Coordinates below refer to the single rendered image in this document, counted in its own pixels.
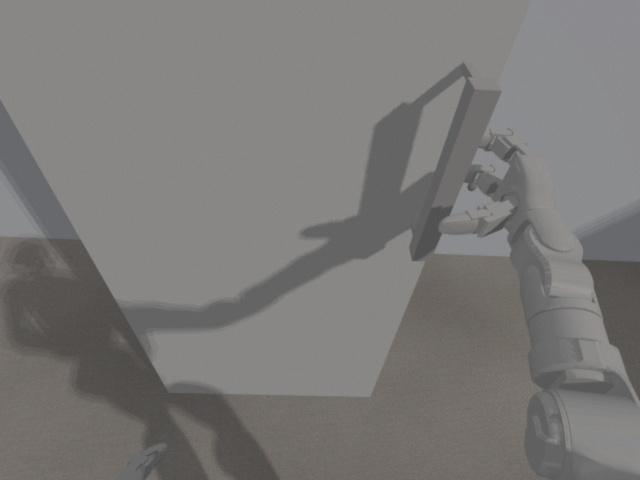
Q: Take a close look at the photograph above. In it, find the handle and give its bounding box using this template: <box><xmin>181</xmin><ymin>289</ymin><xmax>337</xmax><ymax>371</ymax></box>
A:
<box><xmin>409</xmin><ymin>62</ymin><xmax>502</xmax><ymax>262</ymax></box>

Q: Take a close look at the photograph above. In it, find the robot left hand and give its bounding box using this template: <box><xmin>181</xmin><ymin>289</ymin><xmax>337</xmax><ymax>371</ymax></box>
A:
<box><xmin>113</xmin><ymin>443</ymin><xmax>167</xmax><ymax>480</ymax></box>

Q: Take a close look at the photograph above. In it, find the robot right hand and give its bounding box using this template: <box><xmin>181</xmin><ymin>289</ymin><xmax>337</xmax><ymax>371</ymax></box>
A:
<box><xmin>438</xmin><ymin>127</ymin><xmax>555</xmax><ymax>238</ymax></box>

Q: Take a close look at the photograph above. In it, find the robot right upper arm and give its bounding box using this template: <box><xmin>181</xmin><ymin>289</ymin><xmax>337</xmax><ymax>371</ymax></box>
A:
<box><xmin>524</xmin><ymin>388</ymin><xmax>640</xmax><ymax>480</ymax></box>

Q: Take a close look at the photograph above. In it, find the robot right forearm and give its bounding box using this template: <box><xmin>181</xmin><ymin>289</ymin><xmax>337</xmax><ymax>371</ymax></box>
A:
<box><xmin>507</xmin><ymin>208</ymin><xmax>640</xmax><ymax>408</ymax></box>

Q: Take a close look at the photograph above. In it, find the fridge door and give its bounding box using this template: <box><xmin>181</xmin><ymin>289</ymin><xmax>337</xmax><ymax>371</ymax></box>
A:
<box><xmin>0</xmin><ymin>0</ymin><xmax>531</xmax><ymax>397</ymax></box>

